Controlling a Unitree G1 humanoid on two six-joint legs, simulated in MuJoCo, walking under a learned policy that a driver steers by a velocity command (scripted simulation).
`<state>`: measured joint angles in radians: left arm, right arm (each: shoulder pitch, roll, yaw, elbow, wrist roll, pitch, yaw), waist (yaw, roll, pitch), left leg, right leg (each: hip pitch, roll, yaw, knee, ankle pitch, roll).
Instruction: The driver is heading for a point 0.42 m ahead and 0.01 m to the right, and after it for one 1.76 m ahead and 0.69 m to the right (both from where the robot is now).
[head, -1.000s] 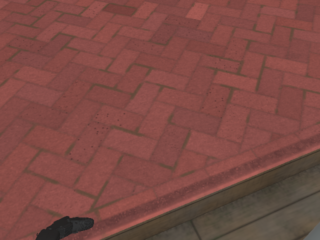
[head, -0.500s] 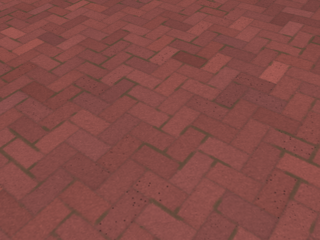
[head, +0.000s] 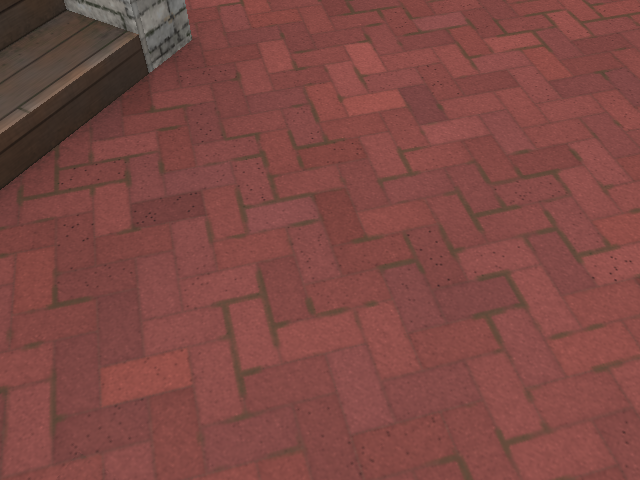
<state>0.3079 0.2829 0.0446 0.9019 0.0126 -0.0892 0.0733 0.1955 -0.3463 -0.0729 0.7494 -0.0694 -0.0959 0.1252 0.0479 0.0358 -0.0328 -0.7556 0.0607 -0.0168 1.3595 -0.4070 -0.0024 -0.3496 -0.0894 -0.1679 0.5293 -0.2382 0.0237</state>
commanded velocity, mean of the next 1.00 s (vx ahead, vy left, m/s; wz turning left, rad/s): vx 0.29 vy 0.00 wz -0.18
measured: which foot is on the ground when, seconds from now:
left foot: up 0.00-0.22, down 0.24-0.74, up 0.76-1.00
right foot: down 0.00-0.24, up 0.26-0.72, down 0.74-1.00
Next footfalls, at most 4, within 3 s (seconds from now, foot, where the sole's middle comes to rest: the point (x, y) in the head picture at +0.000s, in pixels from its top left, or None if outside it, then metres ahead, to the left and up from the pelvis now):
0.24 left None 0.20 0.13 -0.77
0.74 right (407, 476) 0.50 -0.11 -0.77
1.32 left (344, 415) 0.62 0.02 -0.77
1.66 right None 0.40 -0.14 -0.77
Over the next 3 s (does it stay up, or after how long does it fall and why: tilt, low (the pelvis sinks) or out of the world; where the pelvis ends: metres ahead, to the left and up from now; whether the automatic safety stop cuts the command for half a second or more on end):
stays up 0.64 -0.20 0.00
